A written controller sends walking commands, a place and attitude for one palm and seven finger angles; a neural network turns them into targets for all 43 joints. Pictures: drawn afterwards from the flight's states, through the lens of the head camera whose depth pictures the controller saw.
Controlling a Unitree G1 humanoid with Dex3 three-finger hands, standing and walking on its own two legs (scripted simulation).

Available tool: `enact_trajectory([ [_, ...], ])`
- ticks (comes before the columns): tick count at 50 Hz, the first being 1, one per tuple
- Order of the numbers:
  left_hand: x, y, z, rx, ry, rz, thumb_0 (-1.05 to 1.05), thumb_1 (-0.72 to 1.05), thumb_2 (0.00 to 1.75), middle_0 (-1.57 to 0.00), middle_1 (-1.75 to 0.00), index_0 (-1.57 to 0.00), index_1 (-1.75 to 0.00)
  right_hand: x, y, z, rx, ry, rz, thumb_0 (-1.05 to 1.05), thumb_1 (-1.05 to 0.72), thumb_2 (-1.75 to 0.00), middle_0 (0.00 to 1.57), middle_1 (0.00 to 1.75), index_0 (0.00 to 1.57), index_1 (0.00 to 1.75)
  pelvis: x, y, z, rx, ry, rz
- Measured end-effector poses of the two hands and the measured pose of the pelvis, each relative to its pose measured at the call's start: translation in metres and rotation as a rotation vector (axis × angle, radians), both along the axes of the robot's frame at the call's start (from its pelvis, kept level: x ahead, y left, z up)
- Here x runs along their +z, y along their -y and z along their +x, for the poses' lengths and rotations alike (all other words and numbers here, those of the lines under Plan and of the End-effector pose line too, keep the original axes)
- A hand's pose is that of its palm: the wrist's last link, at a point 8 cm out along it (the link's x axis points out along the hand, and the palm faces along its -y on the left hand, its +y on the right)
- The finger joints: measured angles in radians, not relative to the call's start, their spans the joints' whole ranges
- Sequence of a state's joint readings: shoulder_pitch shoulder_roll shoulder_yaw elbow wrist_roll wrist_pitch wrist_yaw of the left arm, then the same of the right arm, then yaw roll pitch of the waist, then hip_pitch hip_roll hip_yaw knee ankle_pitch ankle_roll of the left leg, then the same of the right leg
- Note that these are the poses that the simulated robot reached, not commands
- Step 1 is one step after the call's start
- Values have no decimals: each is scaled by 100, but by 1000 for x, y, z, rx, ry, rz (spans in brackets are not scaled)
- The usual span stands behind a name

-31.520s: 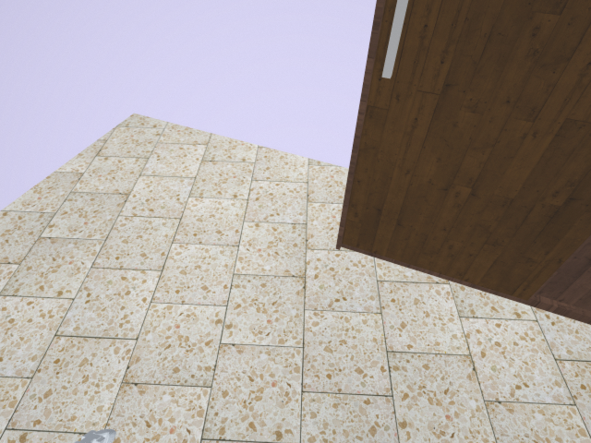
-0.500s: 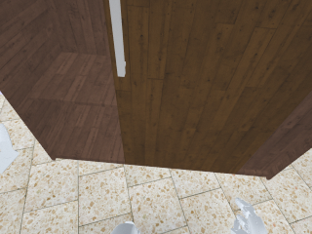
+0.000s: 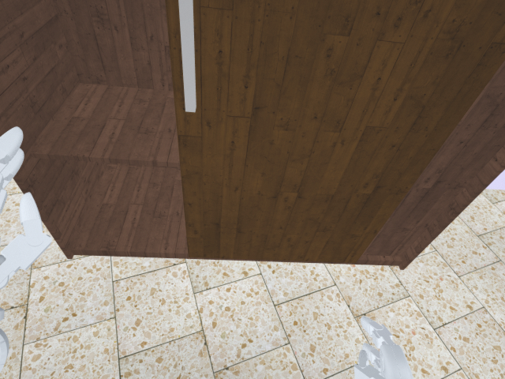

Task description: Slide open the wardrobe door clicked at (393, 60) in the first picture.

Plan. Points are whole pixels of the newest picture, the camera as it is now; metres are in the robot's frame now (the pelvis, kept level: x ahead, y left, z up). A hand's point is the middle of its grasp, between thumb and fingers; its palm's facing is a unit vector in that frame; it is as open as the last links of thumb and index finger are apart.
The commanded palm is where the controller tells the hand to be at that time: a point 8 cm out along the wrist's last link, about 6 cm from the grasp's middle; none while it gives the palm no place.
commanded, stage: stop stepping back and stand still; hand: left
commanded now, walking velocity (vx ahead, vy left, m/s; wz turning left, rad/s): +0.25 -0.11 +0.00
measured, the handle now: (189, 42) +0.66 +0.22 +0.21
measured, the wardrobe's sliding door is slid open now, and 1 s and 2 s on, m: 0.48 0.48 0.48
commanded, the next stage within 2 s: let the arm hang, fingers relaxed in 1.04 s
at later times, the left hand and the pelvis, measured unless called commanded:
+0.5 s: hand out of the picture +0.15 +0.29 +0.16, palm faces +0.50 -0.80 -0.32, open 7.4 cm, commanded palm +0.08 +0.32 +0.19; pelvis -0.06 +0.02 +0.01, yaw +0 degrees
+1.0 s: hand out of the picture +0.17 +0.31 +0.16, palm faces +0.44 -0.78 -0.45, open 7.4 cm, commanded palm +0.10 +0.34 +0.19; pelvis -0.04 +0.04 +0.00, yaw +0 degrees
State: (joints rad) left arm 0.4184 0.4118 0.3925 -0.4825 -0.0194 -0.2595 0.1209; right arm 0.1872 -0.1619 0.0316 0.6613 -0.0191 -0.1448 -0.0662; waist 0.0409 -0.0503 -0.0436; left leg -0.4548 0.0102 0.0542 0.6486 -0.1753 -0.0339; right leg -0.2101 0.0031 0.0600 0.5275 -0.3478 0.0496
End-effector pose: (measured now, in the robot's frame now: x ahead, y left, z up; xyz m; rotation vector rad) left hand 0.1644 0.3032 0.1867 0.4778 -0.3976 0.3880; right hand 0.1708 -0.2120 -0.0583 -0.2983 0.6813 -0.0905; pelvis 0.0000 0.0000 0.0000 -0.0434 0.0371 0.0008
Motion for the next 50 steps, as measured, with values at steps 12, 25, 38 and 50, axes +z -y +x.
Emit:
enact_trajectory([
  [12,22,1,-48,-41,-148,55,2,88,90,-22,-30,-21,-30,24,23,-104,-139,-38,-21,1,-90,-89,20,30,20,30,26,-4,-45,-7,19,-16],
  [25,-14,-18,-64,109,-105,-109,1,89,90,-21,-30,-21,-30,-15,25,-126,-145,-125,-36,1,-90,-89,20,30,20,30,8,-17,-59,4,17,56],
  [38,15,-24,-42,51,-105,100,1,89,90,-21,-30,-21,-30,-24,-28,-74,-59,-32,116,1,-90,-89,20,30,20,30,-1,-26,-47,6,9,37],
  [50,-7,-39,-37,85,-178,9,2,88,90,-21,-30,-21,-30,-13,-22,-55,-70,-41,39,1,-90,-89,20,30,20,30,5,-39,-38,-1,10,41],
])
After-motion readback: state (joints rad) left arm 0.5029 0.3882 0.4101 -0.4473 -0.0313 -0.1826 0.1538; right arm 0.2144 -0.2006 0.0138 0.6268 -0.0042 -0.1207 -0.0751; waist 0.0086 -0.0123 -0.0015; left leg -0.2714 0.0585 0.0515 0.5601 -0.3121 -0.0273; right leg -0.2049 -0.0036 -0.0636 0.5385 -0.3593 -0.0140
